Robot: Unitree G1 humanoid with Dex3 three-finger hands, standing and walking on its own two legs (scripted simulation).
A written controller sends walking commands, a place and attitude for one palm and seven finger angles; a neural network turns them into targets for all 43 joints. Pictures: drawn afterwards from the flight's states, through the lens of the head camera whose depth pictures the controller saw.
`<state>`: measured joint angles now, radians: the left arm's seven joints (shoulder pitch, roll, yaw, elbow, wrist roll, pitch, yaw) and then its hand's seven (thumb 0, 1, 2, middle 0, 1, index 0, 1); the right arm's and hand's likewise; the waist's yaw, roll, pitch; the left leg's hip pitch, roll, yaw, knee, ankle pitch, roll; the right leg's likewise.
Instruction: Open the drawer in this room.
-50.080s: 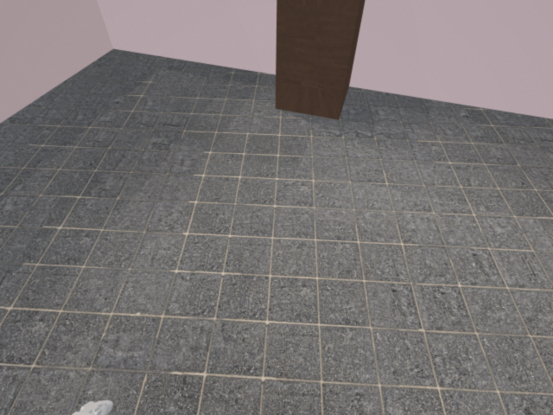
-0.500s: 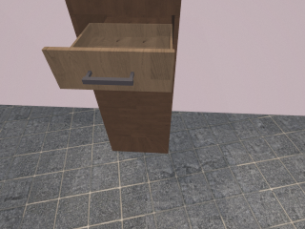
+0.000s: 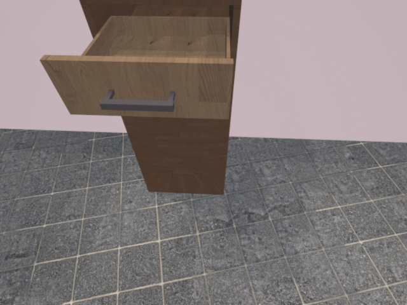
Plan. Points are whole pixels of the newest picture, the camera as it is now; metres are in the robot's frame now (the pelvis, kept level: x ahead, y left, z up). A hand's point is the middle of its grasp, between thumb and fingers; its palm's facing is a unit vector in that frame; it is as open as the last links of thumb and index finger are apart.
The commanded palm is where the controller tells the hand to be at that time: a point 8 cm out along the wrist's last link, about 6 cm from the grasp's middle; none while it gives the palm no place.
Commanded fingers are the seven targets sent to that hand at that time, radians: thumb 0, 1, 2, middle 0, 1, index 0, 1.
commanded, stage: look to check the result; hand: left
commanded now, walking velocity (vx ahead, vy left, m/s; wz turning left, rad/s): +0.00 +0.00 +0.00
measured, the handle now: (139, 100) +0.48 +0.16 +0.15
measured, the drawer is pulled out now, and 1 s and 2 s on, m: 0.28 0.28 0.28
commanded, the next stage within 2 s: stand and wait in 0.34 s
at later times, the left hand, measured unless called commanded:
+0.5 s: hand out of the picture +0.03 +0.17 -0.17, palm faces +0.03 -0.98 -0.21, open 7.4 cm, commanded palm none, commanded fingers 0.00 0.90 0.90 -0.20 -0.30 -0.20 -0.30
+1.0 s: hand out of the picture +0.04 +0.17 -0.17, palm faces +0.03 -0.98 -0.21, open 7.4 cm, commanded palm none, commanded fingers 0.00 0.90 0.90 -0.20 -0.30 -0.20 -0.30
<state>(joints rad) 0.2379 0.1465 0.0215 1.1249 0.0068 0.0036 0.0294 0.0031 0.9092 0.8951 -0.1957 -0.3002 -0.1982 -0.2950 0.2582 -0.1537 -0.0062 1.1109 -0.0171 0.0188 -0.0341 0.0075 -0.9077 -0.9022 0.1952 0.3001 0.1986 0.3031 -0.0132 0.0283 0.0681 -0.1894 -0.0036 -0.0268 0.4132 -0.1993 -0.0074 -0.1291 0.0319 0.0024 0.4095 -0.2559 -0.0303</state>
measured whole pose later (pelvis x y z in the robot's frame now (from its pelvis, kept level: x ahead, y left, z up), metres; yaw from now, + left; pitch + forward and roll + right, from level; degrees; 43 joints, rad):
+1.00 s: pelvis +0.02 -0.01 +0.00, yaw +0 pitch -1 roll +0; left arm 0.23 0.15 0.02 1.12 0.01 0.00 0.03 0.00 0.91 0.90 -0.20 -0.30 -0.20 -0.30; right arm 0.24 -0.15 -0.01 1.12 -0.02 0.02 -0.04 0.01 -0.91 -0.90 0.20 0.30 0.20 0.30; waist -0.01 0.01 0.07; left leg -0.17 0.01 -0.03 0.41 -0.23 -0.02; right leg -0.10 0.04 0.00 0.39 -0.28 -0.04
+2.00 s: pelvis +0.02 +0.00 +0.00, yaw +0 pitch -1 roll +0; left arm 0.23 0.15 0.02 1.12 0.01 0.00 0.03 0.00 0.91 0.90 -0.20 -0.30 -0.20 -0.29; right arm 0.23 -0.15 -0.01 1.13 -0.01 0.02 -0.04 0.01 -0.91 -0.90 0.20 0.30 0.20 0.30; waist -0.01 0.01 0.07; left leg -0.17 0.00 -0.02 0.41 -0.23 -0.01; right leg -0.10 0.04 0.00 0.39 -0.28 -0.04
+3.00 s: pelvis +0.02 -0.01 +0.00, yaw +0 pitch -1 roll +0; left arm 0.24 0.15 0.02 1.12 0.01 0.00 0.03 0.00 0.91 0.90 -0.20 -0.30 -0.20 -0.29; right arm 0.23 -0.15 -0.01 1.13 -0.02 0.02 -0.04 0.01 -0.91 -0.90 0.20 0.30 0.20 0.30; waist -0.01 0.01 0.07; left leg -0.17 0.01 -0.02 0.40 -0.22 -0.02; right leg -0.10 0.04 0.00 0.39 -0.27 -0.04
